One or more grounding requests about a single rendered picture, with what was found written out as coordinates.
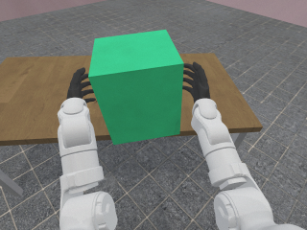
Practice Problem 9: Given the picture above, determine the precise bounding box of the table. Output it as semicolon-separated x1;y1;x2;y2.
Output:
0;53;263;196

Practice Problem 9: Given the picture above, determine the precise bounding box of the right robot upper arm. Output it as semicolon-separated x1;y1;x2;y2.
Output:
213;187;305;230

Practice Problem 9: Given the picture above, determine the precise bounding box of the left robot upper arm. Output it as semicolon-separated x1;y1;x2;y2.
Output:
59;191;118;230

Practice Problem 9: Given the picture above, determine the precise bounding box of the right robot forearm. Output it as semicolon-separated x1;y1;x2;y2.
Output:
191;98;273;219

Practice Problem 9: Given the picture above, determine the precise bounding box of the robot right hand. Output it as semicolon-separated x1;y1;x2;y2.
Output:
182;61;211;103

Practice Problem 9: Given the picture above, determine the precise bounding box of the robot left hand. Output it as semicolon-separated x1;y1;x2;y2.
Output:
66;67;96;103

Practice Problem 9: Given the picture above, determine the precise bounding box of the left robot forearm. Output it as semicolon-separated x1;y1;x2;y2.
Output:
58;98;104;230

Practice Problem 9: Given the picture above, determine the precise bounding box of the carton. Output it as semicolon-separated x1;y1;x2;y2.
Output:
88;30;184;145

